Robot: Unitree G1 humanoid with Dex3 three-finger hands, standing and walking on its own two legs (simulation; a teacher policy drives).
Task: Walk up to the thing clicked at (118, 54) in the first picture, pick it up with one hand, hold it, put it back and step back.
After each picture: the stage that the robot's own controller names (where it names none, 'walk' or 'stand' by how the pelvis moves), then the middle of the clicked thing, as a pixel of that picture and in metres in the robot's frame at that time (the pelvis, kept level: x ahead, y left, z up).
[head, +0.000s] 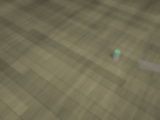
stand; (116, 55) +1.19 -0.39 -0.72
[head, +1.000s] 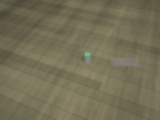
walk; (87, 58) +1.13 +0.01 -0.70
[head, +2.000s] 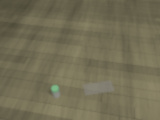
walk; (55, 91) +0.72 +0.27 -0.71
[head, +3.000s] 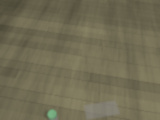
stand; (52, 116) +0.45 +0.20 -0.70
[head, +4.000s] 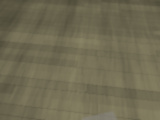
stand; out of the picture +0.40 +0.22 -0.72
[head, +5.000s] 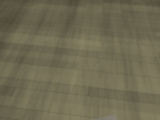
stand; out of the picture +0.37 +0.21 -0.73
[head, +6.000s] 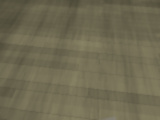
stand; out of the picture +0.36 +0.22 -0.73
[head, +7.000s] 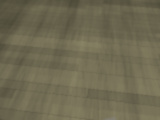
stand; out of the picture +0.36 +0.22 -0.73
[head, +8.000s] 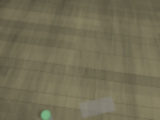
go down; (46, 116) +0.39 +0.22 -0.69
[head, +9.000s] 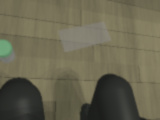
go down; (4, 52) +0.45 +0.26 -0.28
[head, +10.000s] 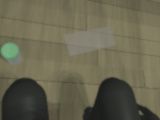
close in; (12, 54) +0.44 +0.27 -0.30
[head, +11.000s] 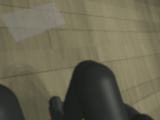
close in; out of the picture +0.42 +0.31 -0.22
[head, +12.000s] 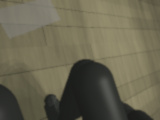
close; out of the picture +0.41 +0.31 -0.22
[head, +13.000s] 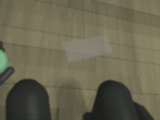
lift; out of the picture +0.35 +0.28 -0.07
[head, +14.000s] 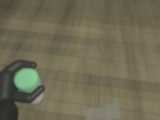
hold; (30, 87) +0.32 +0.17 +0.04
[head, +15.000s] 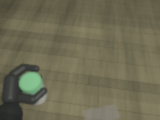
hold; (34, 89) +0.33 +0.17 +0.01
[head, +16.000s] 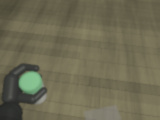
hold; (34, 88) +0.33 +0.17 +0.01
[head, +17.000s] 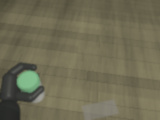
crouch; (32, 87) +0.34 +0.18 -0.01
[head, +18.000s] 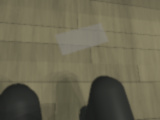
lower; out of the picture +0.45 +0.27 -0.10
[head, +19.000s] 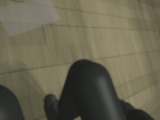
lower; out of the picture +0.41 +0.32 -0.23
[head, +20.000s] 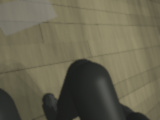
lower; out of the picture +0.41 +0.33 -0.23
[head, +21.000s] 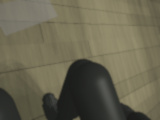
lower; out of the picture +0.41 +0.33 -0.23
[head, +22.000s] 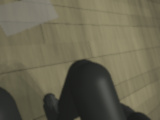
lower; out of the picture +0.41 +0.33 -0.23
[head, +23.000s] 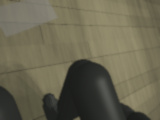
draw back; out of the picture +0.41 +0.32 -0.22
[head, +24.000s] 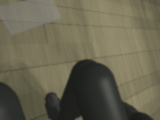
rise; out of the picture +0.41 +0.32 -0.23
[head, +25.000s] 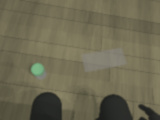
walk; (39, 71) +0.45 +0.23 -0.44
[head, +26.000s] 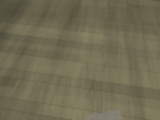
stand; out of the picture +0.38 +0.19 -0.66
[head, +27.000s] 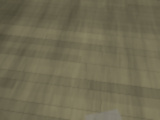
stand; out of the picture +0.38 +0.21 -0.67
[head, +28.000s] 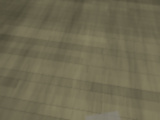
stand; out of the picture +0.40 +0.20 -0.69
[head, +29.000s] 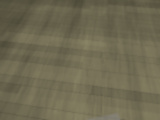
stand; out of the picture +0.40 +0.21 -0.73
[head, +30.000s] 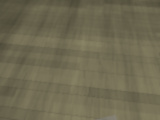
stand; out of the picture +0.36 +0.22 -0.73
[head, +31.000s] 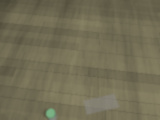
walk; (51, 115) +0.42 +0.21 -0.71
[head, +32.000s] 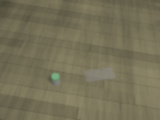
walk; (55, 79) +0.71 +0.16 -0.70
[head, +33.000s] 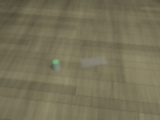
stand; (56, 65) +1.04 +0.29 -0.71
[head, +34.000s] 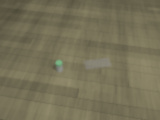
stand; (59, 66) +1.00 +0.20 -0.71
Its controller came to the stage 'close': yes
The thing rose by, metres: 0.71
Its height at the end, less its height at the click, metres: +0.00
